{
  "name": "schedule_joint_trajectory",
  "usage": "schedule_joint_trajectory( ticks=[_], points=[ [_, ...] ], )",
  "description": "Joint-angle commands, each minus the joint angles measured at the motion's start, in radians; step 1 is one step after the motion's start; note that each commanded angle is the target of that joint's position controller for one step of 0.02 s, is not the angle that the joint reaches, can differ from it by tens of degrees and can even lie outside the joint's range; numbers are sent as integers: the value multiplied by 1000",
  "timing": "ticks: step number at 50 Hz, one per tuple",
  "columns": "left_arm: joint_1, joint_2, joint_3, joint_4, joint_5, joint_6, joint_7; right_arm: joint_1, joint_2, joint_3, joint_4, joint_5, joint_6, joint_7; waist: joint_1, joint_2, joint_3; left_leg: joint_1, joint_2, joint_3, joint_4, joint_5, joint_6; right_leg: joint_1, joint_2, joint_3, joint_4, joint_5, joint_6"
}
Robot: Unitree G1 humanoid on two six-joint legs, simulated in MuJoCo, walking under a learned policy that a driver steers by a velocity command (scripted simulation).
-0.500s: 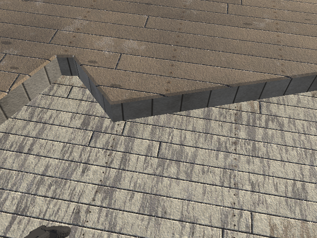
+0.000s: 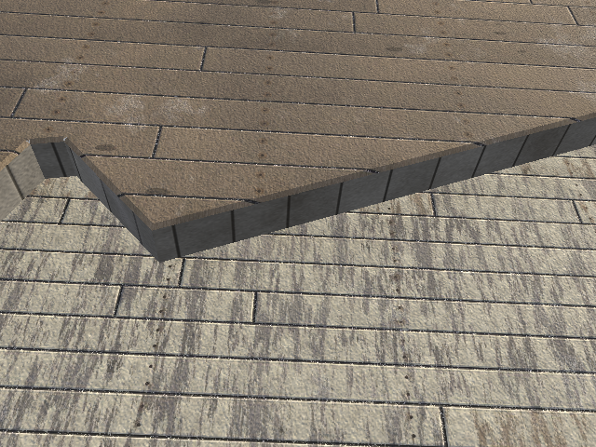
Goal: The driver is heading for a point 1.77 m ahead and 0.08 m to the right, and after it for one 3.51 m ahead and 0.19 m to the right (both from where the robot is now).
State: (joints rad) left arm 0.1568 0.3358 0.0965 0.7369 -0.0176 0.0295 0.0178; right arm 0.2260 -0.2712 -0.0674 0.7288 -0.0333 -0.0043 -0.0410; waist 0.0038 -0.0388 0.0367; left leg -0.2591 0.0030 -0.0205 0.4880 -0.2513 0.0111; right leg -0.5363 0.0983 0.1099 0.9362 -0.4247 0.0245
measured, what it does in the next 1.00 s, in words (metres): steps on the spot: right foot, then left foot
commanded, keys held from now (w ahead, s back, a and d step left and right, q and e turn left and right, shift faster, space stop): e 0.26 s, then no key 0.18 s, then q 0.16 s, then w+q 0.40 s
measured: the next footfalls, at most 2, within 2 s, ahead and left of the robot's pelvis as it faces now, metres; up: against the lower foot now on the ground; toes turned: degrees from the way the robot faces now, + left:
right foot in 0.30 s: +0.02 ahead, -0.15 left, +0.00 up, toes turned -13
left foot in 0.74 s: +0.04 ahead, +0.07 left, +0.00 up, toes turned -7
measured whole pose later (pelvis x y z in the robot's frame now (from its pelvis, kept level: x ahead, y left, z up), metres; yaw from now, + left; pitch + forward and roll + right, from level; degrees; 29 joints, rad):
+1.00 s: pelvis +0.08 -0.04 +0.01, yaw +0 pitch +2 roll -2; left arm 0.06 0.31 0.08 0.72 -0.01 -0.09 -0.04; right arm 0.46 -0.26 -0.06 0.77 0.02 -0.04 -0.03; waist -0.07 -0.03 0.02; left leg -0.06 -0.01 -0.11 0.32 -0.29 0.03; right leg -0.54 -0.01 0.04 0.70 -0.17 0.03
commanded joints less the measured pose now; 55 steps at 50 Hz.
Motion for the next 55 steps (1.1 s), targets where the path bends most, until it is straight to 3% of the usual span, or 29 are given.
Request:
schedule_joint_trajectory(
  ticks=[1,4,7,11,14,15,16,17,18,19,20,21,22,24,26,28,30,33,36,37,38,39,40,41,43,45,49,52,55],
  points=[
    [62,80,28,-34,2,10,5,-108,-123,-23,-102,21,-25,-9,28,146,-60,121,261,-170,-149,431,173,-122,-55,-2,273,6,52],
    [-33,48,9,-96,-11,13,-7,-36,-140,-31,-87,18,-7,-16,-30,181,-58,210,252,-104,-147,454,195,-152,-88,-57,147,60,88],
    [-74,29,-6,-140,-7,15,-26,-17,-181,-48,-85,20,7,-16,-55,205,-85,233,280,-70,-135,457,205,-62,-121,-98,-13,38,88],
    [-62,55,2,-165,-8,22,-42,-31,-214,-63,-86,37,9,3,-52,230,-95,187,307,-29,-108,476,198,87,-109,-171,-188,38,48],
    [14,55,14,-150,-4,28,-46,-52,-202,-62,-76,68,1,12,3,209,-104,132,286,22,9,427,128,267,-73,-199,-474,223,-26],
    [56,90,26,-141,-1,26,-36,5,-164,-51,-52,61,-6,17,11,124,-132,34,241,82,117,319,59,428,-90,-130,-567,399,-64],
    [97,208,51,-157,8,22,-16,10,-93,-23,-85,4,-12,24,-5,-169,-191,-236,138,166,410,-135,-46,657,-353,200,-533,853,-161],
    [77,210,39,-170,36,5,-20,-57,-97,-21,-116,2,-13,19,29,-237,-215,-387,34,70,610,-460,-93,597,-533,359,-528,1026,-380],
    [88,157,24,-162,45,-15,-28,-105,-157,-37,-113,27,-7,14,71,-122,-220,-373,60,-10,700,-436,-91,545,-487,291,-554,918,-396],
    [42,126,12,-149,41,-28,-27,-111,-156,-40,-106,42,0,10,40,-101,-167,-378,72,-23,700,-368,-82,506,-416,204,-556,813,-336],
    [-6,111,8,-146,27,-30,-23,-91,-151,-41,-84,37,8,1,18,-68,-141,-376,78,-28,662,-302,-83,480,-364,156,-562,723,-285],
    [-43,95,0,-146,14,-29,-19,-76,-160,-45,-76,28,17,-5,1,-80,-122,-348,77,-28,640,-241,-91,440,-342,126,-569,715,-265],
    [-57,86,-7,-144,17,-28,-14,-53,-152,-44,-66,27,20,-4,-15,-86,-125,-296,64,-19,639,-192,-98,398,-323,101,-574,734,-263],
    [-85,25,-29,-132,30,-32,-9,5,-112,-30,-36,33,22,3,-39,-83,-154,-208,72,-16,522,-123,-105,385,-297,33,-583,691,-251],
    [-87,1,-39,-108,38,-37,-7,-15,-71,-7,-30,34,21,13,-18,-92,-142,-116,84,-10,343,-91,-101,365,-282,-5,-593,597,-236],
    [-60,40,-30,-79,46,-36,-8,-49,-94,-6,-43,38,23,18,11,-103,-115,-70,76,7,256,-111,-93,352,-307,20,-607,498,-253],
    [-63,87,-16,-69,39,-28,-5,-55,-138,-16,-56,47,24,18,16,-100,-77,-78,61,23,217,-127,-79,346,-338,59,-608,416,-265],
    [-37,137,3,-56,9,-18,4,-31,-131,-12,-53,50,18,21,21,-89,-33,-82,28,83,164,-123,-23,321,-359,118,-673,-93,-250],
    [-65,95,-3,-55,-5,-30,5,62,-105,-11,-14,56,2,30,-31,-59,16,27,20,77,41,-158,77,219,-341,98,-641,-258,-202],
    [-106,56,-10,-68,-4,-39,2,141,-118,-18,17,56,-7,30,-63,2,18,114,58,-4,-23,-174,125,139,-290,22,-517,-202,-163],
    [-168,-7,-22,-119,-1,-58,-6,237,-207,-47,50,55,-18,25,-72,208,13,187,205,-307,-142,-381,231,-37,-134,-178,-252,-148,-71],
    [-252,9,-21,-157,-7,-87,-12,281,-251,-58,40,50,-42,36,-124,313,49,282,351,-680,-323,-416,338,-249,-26,-152,-27,-192,-41],
    [-238,43,-8,-153,-20,-109,-24,239,-206,-42,21,28,-61,34,-96,256,57,320,373,-691,-330,-337,338,-328,-80,-52,88,-177,-49],
    [-193,52,-5,-130,-19,-123,-37,197,-182,-36,6,32,-75,32,-61,212,49,340,333,-600,-305,-256,304,-339,-108,-33,117,-90,-57],
    [-191,58,0,-112,12,-137,-48,176,-160,-31,-10,56,-73,26,-54,127,22,370,272,-460,-288,-72,251,-331,-136,-49,47,60,-47],
    [-206,28,-7,-109,16,-141,-57,182,-147,-27,-20,55,-61,17,-55,131,7,318,210,-351,-299,44,222,-233,-120,-81,-70,168,-15],
    [-258,-9,-24,-121,6,-140,-66,198,-186,-42,-36,53,-45,5,-79,164,22,165,157,-256,-293,71,196,-46,-76,-108,-306,313,23],
    [-260,25,-17,-131,-6,-142,-66,213,-202,-49,-39,63,-40,8,-78,187,29,91,175,-294,-275,23,180,75,-70,-95,-385,346,24],
    [-165,76,5,-116,-12,-150,-58,173,-198,-50,-52,64,-37,10,-13,213,14,84,191,-334,-201,73,144,203,-79,-82,-439,324,-7]
  ],
)
Keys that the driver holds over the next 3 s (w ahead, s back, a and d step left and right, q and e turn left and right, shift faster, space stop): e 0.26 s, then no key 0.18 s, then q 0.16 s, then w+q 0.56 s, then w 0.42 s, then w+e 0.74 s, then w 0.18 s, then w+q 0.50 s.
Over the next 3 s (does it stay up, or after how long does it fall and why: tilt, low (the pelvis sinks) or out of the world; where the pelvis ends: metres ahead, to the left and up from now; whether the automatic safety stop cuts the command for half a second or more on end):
stays up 1.19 -0.02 0.13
